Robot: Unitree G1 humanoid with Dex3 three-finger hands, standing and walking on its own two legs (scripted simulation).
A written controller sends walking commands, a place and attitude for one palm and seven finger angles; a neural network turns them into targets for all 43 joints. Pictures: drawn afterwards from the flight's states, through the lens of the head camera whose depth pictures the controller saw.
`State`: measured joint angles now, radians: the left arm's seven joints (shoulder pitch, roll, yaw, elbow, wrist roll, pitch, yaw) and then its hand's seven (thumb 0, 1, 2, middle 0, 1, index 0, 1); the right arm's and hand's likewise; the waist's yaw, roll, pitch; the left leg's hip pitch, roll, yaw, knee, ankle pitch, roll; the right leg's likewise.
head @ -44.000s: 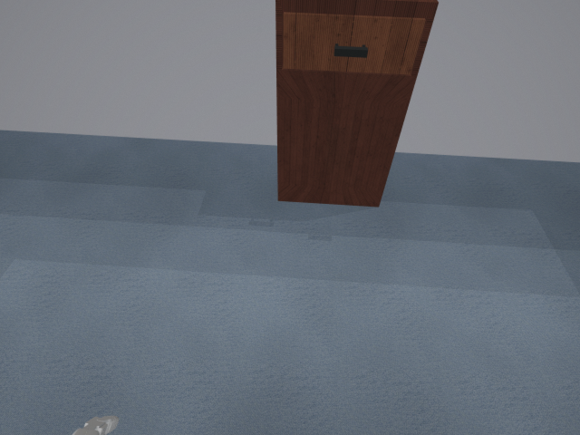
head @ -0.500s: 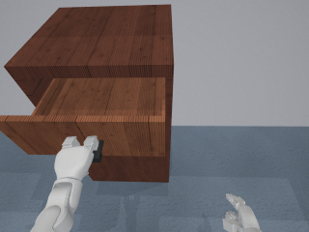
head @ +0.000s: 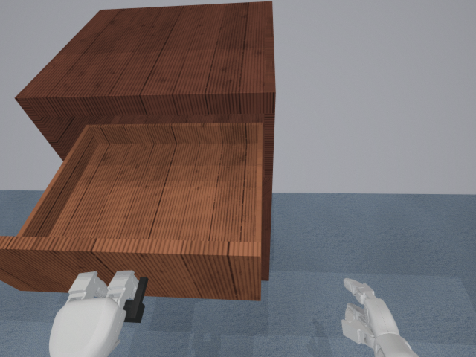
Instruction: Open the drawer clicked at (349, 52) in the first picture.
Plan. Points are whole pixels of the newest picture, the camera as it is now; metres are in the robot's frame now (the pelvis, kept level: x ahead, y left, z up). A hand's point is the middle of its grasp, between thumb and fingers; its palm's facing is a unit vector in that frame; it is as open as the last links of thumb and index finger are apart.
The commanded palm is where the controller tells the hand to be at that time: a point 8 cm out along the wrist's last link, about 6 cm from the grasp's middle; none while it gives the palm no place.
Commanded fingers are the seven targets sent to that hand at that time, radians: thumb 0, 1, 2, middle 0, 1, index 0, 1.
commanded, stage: pull the drawer open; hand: left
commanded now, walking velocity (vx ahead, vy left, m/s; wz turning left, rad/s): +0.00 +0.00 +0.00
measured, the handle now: (110, 295) +0.20 +0.23 +0.04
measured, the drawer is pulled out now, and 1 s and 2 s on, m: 0.29 0.30 0.28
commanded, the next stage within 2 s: open the thumb to release the handle in 0.24 s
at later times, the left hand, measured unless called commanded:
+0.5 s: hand (106, 337) +0.14 +0.22 +0.02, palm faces +0.02 -0.08 -1.00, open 6.0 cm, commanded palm +0.12 +0.23 +0.07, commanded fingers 0.00 0.27 0.63 -0.35 -1.28 -0.35 -1.28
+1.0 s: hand (109, 338) +0.14 +0.21 +0.02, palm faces -0.01 -0.09 -1.00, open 13.1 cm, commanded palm +0.13 +0.22 +0.07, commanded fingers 0.00 -0.50 0.30 -0.30 -1.20 -0.30 -1.20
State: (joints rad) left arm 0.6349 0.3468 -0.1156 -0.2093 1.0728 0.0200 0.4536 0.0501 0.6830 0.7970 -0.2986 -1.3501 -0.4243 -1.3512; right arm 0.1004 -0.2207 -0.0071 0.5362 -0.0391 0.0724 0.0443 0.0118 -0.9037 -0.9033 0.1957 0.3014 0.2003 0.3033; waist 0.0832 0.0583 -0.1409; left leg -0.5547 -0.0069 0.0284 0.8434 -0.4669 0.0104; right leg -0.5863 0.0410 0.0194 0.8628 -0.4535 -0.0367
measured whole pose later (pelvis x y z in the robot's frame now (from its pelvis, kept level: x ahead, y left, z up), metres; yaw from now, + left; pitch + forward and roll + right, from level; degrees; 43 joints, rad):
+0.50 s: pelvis -0.01 +0.00 -0.01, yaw +0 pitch +11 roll +1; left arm 0.66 0.39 -0.08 -0.25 1.05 -0.01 0.50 0.01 0.64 0.77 -0.35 -1.34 -0.40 -1.33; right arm 0.15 -0.26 -0.02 0.53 -0.05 0.10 0.02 0.01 -0.90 -0.90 0.20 0.30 0.20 0.30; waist 0.07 0.05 -0.13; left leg -0.61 0.00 0.03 0.91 -0.48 0.00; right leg -0.64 0.05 0.02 0.92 -0.46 -0.04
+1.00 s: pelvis -0.03 -0.02 +0.00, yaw +2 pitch +7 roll +1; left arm 0.49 0.37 -0.10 -0.11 1.04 0.04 0.40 0.00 -0.43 0.33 -0.32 -1.23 -0.39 -1.22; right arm 0.11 -0.23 0.01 0.56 -0.03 0.07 -0.04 0.01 -0.90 -0.90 0.20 0.30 0.20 0.30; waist 0.09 0.05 -0.10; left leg -0.53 0.00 -0.01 0.81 -0.41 -0.02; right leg -0.55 0.05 -0.02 0.83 -0.41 -0.06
